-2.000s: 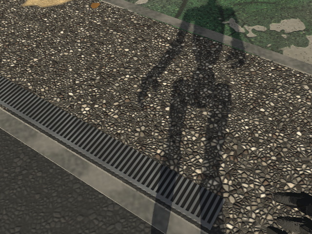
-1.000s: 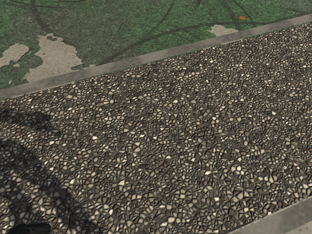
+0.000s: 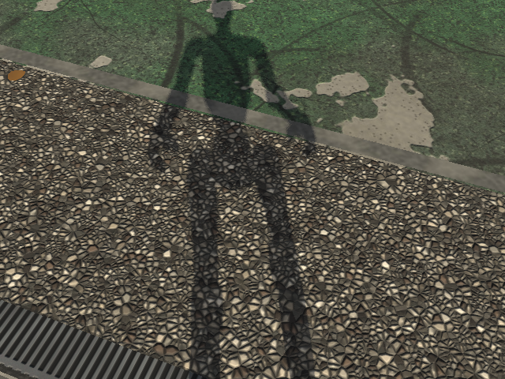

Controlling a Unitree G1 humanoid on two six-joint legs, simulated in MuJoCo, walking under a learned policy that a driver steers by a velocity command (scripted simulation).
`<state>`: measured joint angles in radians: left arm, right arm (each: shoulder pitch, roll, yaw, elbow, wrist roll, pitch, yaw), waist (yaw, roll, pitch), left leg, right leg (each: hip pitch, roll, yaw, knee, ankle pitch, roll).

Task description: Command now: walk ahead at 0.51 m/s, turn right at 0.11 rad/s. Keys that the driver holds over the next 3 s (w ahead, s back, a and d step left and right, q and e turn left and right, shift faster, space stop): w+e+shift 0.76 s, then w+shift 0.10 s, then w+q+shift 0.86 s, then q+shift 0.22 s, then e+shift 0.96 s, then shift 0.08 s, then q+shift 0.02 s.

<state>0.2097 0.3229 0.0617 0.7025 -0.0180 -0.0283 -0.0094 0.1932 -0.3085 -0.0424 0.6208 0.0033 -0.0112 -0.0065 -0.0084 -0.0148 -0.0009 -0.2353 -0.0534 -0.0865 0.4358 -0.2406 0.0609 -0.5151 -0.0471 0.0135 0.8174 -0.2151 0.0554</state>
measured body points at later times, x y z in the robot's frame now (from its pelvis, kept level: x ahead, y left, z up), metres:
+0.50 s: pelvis +0.27 -0.13 -0.01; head +0.29 -0.16 +0.44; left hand +0.31 +0.16 -0.11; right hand +0.39 -0.42 -0.10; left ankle +0.44 +0.00 -0.68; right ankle +0.12 -0.14 -0.74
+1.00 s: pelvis +0.67 -0.33 -0.02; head +0.69 -0.35 +0.43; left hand +1.03 -0.38 -0.05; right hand +0.40 -0.44 -0.14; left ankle +0.61 -0.13 -0.74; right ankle +0.73 -0.54 -0.70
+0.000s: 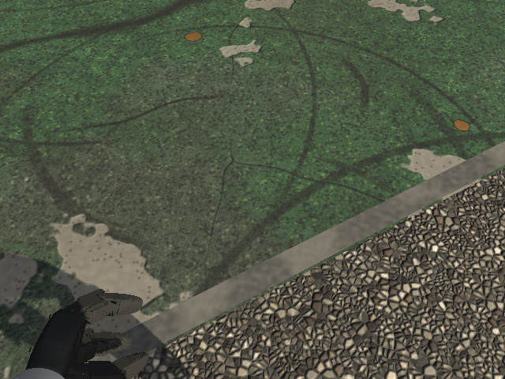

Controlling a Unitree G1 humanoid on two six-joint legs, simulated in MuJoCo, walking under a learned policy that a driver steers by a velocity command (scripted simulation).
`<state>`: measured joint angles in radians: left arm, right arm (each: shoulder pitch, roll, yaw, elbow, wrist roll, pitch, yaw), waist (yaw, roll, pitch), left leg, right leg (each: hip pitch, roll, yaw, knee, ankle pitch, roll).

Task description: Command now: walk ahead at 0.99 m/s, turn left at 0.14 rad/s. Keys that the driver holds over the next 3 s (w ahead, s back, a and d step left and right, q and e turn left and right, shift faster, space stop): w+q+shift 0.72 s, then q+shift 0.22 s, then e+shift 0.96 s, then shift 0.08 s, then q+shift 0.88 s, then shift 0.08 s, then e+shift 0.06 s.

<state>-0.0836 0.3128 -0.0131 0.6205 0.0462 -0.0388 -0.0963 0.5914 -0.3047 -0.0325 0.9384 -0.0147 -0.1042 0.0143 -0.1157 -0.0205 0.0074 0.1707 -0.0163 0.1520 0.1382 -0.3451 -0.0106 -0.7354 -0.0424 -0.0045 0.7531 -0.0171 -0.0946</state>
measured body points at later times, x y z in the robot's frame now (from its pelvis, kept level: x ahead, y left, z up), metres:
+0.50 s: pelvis +0.48 +0.05 -0.03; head +0.51 +0.07 +0.42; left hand +0.35 +0.30 -0.16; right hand +0.78 -0.11 -0.10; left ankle +0.65 +0.15 -0.71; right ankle +0.26 -0.11 -0.71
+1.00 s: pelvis +0.89 +0.22 -0.02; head +0.92 +0.27 +0.43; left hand +0.90 +0.57 -0.08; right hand +1.13 +0.04 -0.13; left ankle +0.68 +0.16 -0.63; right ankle +1.08 +0.25 -0.73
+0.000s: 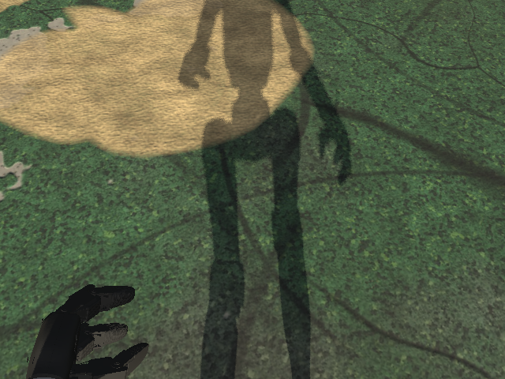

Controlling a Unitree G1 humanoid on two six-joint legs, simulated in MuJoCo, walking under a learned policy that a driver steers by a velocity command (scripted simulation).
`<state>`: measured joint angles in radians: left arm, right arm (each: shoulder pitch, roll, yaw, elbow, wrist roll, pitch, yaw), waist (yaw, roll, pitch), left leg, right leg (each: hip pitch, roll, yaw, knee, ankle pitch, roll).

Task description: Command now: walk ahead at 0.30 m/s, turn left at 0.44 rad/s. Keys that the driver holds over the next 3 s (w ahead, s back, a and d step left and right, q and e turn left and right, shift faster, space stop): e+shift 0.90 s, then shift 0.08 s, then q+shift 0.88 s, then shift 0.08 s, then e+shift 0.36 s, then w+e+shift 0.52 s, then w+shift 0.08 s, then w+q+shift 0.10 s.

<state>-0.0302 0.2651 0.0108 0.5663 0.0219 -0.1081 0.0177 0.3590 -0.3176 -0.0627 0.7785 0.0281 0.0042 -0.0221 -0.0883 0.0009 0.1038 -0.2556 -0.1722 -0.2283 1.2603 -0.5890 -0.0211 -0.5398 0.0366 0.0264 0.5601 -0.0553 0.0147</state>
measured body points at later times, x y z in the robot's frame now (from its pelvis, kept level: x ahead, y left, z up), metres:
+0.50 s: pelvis +0.10 +0.00 +0.03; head +0.13 +0.01 +0.48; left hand +0.28 +0.27 -0.07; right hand +0.22 -0.29 -0.05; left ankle +0.16 +0.10 -0.71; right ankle +0.08 -0.13 -0.62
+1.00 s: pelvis +0.10 -0.06 +0.03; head +0.12 -0.10 +0.48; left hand +0.43 +0.05 -0.03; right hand +0.04 -0.38 -0.07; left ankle +0.24 +0.04 -0.66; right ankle +0.06 -0.14 -0.71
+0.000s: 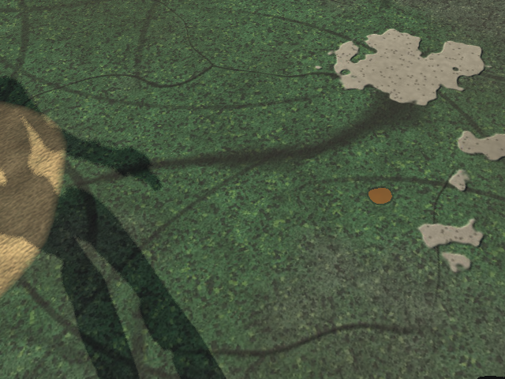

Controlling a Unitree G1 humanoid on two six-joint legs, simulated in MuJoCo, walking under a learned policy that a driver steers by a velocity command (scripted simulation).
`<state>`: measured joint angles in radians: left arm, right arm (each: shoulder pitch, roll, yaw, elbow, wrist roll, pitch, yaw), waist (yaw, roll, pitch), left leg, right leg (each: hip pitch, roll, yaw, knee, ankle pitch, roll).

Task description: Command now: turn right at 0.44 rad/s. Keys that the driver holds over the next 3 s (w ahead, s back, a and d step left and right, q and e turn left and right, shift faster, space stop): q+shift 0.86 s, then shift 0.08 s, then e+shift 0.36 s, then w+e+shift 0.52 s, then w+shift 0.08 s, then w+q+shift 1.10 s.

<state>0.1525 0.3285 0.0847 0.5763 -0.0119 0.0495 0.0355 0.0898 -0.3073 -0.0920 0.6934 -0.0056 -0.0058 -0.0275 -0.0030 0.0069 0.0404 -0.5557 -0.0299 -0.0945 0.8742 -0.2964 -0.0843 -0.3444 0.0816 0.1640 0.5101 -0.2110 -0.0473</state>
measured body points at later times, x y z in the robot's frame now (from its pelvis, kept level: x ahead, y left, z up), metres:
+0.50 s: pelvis +0.01 +0.00 +0.00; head +0.05 +0.00 +0.45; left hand +0.07 +0.31 -0.09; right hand +0.25 -0.25 -0.09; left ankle -0.01 +0.14 -0.69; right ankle +0.01 -0.09 -0.74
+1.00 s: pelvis +0.00 +0.06 +0.00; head +0.03 +0.12 +0.44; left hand -0.08 +0.39 -0.11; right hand +0.32 -0.04 -0.08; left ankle -0.05 +0.14 -0.74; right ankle +0.07 -0.08 -0.65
